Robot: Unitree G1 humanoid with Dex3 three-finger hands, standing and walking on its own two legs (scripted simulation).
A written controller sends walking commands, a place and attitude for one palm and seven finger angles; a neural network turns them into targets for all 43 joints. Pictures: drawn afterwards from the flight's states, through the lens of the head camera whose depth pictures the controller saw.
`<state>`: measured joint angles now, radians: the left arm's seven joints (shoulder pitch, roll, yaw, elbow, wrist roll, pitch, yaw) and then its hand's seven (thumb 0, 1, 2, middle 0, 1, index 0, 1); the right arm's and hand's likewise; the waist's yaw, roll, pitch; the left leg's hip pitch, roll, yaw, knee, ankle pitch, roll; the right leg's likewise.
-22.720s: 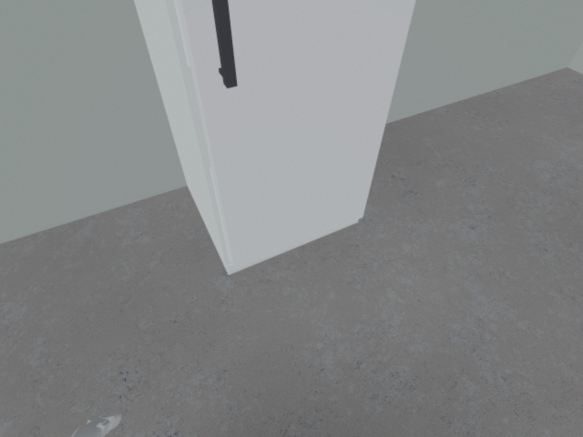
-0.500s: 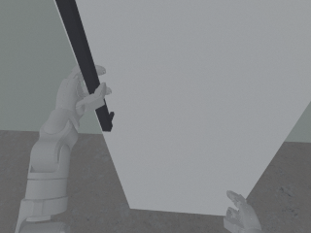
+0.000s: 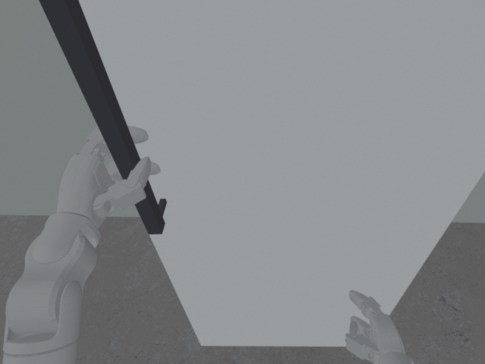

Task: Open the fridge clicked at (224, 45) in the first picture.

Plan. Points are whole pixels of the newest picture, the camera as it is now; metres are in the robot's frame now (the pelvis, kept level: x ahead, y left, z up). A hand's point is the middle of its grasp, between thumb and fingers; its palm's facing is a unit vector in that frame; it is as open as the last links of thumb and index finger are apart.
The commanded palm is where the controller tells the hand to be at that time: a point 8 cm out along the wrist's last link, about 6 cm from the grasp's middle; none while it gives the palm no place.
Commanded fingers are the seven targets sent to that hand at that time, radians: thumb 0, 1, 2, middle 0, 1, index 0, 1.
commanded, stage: pull the door a little, standing still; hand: left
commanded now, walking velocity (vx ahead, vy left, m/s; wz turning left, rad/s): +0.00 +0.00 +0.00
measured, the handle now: (125, 130) +0.34 +0.17 +0.27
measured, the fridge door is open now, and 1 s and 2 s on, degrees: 3 24 47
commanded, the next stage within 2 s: walk backward, drawing the door open in 0.02 s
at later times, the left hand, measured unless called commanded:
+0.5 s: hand (131, 243) +0.20 +0.13 +0.21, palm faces +0.21 -0.94 -0.26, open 7.3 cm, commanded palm +0.16 +0.18 +0.22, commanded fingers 0.00 0.90 0.90 -0.45 -1.40 -0.45 -1.40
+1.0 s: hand (139, 343) +0.10 +0.09 +0.21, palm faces +0.18 -0.96 -0.22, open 7.7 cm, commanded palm +0.06 +0.14 +0.21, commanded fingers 0.00 0.90 0.90 -0.45 -1.40 -0.45 -1.40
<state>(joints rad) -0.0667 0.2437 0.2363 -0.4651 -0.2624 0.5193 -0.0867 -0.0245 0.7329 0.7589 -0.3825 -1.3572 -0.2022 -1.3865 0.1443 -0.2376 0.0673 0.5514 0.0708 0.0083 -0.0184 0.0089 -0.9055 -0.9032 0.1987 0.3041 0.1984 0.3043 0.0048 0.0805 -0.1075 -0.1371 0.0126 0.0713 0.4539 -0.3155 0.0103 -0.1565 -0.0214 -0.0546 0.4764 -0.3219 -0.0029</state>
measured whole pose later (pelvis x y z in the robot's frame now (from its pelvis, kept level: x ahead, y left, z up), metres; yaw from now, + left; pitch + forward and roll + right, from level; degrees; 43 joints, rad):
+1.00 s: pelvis -0.17 -0.07 +0.00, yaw +14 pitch -1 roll -2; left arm -0.09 0.27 -0.02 -0.56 0.00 -0.06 0.07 -0.15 0.56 0.71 -0.42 -1.40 -0.17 -1.19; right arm 0.15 -0.11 0.00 0.61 0.00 -0.10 0.01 0.01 -0.91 -0.90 0.20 0.30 0.20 0.30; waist -0.06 0.03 0.22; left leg -0.30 0.08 -0.15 0.49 -0.18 -0.08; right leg -0.47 0.03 -0.01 0.95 -0.40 0.01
